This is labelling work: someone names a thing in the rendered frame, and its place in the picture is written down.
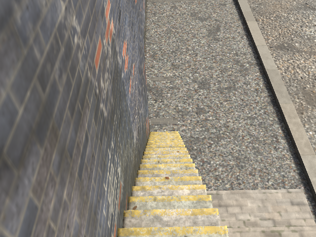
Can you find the stairs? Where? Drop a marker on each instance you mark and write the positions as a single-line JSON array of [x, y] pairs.
[[168, 198]]

